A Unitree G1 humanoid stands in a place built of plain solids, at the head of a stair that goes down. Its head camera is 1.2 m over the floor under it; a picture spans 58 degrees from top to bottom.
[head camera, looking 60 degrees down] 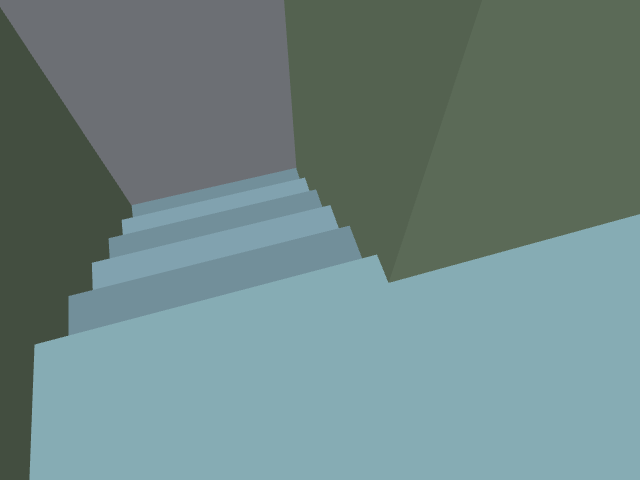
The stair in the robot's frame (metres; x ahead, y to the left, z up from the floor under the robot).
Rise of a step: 0.19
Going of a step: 0.23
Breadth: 1.02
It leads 16 degrees to the left of straight ahead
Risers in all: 6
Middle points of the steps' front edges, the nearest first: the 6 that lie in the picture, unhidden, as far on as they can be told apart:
0.50 0.31 0.00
0.72 0.38 -0.19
0.95 0.44 -0.38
1.18 0.51 -0.57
1.40 0.58 -0.76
1.63 0.64 -0.95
